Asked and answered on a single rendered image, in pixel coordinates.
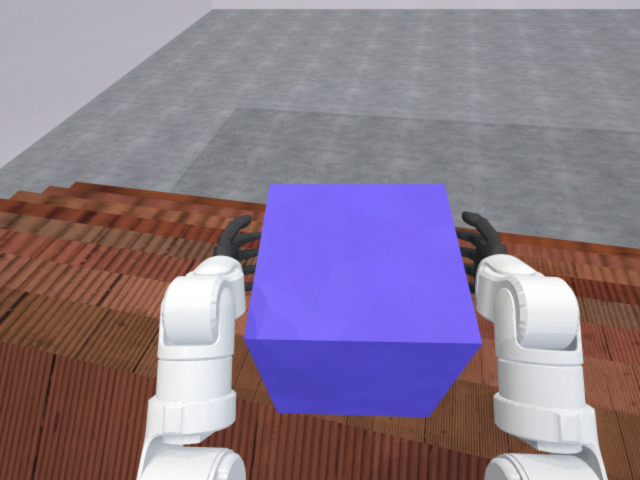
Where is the robot right forearm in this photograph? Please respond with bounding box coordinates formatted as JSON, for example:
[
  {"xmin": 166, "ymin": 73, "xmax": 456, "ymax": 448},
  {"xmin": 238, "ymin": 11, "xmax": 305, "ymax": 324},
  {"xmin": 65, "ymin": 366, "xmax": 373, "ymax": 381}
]
[{"xmin": 475, "ymin": 254, "xmax": 608, "ymax": 480}]

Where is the left robot upper arm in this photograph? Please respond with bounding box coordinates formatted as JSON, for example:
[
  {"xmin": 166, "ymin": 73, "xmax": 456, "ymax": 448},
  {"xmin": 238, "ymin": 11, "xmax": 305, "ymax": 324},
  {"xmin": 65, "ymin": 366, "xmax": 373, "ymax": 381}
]
[{"xmin": 140, "ymin": 446, "xmax": 246, "ymax": 480}]

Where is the right robot upper arm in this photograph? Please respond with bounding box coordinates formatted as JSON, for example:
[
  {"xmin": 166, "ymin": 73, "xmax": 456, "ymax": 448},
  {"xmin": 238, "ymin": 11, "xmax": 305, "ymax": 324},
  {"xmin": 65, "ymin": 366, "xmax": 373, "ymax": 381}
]
[{"xmin": 484, "ymin": 453, "xmax": 599, "ymax": 480}]

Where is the robot left forearm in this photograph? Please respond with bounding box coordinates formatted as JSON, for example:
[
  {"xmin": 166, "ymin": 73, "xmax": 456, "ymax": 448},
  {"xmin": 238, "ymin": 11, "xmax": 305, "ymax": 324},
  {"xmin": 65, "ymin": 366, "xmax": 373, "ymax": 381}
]
[{"xmin": 136, "ymin": 256, "xmax": 246, "ymax": 480}]

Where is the carton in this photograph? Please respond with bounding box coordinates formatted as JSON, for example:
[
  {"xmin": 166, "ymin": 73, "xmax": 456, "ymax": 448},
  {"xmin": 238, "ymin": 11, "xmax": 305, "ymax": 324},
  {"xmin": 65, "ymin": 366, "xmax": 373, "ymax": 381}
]
[{"xmin": 244, "ymin": 184, "xmax": 482, "ymax": 417}]

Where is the right robot hand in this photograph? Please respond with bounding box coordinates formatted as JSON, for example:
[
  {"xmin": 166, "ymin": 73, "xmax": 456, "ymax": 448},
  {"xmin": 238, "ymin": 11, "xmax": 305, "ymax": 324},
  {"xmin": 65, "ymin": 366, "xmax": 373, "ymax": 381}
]
[{"xmin": 455, "ymin": 211, "xmax": 507, "ymax": 294}]

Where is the left robot hand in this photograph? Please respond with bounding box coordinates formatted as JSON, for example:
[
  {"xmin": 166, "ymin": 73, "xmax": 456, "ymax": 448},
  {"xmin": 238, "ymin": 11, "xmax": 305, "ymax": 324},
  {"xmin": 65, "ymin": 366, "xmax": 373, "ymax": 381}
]
[{"xmin": 213, "ymin": 215, "xmax": 262, "ymax": 292}]

